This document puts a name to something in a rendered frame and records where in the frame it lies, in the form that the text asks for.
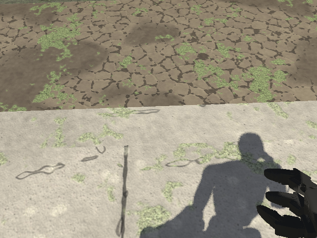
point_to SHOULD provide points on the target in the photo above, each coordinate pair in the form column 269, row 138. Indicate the right robot hand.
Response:
column 304, row 207

